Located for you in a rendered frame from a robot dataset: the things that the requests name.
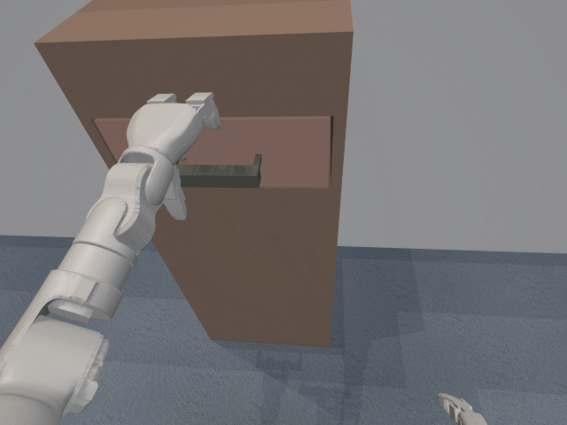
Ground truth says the robot left hand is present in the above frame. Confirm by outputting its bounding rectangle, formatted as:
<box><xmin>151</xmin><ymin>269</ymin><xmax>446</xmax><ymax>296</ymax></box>
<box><xmin>127</xmin><ymin>92</ymin><xmax>221</xmax><ymax>220</ymax></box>

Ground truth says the handle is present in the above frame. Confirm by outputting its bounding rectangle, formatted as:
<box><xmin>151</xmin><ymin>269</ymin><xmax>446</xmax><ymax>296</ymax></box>
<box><xmin>176</xmin><ymin>154</ymin><xmax>262</xmax><ymax>189</ymax></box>

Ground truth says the left robot upper arm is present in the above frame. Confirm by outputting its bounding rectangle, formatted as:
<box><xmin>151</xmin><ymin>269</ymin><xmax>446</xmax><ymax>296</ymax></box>
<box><xmin>0</xmin><ymin>315</ymin><xmax>110</xmax><ymax>425</ymax></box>

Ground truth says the robot left forearm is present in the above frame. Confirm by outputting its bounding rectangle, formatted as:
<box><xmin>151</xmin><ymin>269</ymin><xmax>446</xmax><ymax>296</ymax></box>
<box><xmin>0</xmin><ymin>146</ymin><xmax>175</xmax><ymax>375</ymax></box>

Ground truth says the cabinet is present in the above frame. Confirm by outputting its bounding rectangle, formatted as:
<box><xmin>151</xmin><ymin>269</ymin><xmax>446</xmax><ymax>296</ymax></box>
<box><xmin>34</xmin><ymin>0</ymin><xmax>353</xmax><ymax>348</ymax></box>

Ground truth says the robot right hand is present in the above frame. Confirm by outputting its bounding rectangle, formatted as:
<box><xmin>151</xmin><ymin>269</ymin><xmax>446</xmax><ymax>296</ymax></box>
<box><xmin>437</xmin><ymin>393</ymin><xmax>487</xmax><ymax>425</ymax></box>

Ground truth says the drawer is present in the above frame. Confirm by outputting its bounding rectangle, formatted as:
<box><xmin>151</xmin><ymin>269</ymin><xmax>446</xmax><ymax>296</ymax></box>
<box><xmin>94</xmin><ymin>116</ymin><xmax>330</xmax><ymax>188</ymax></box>

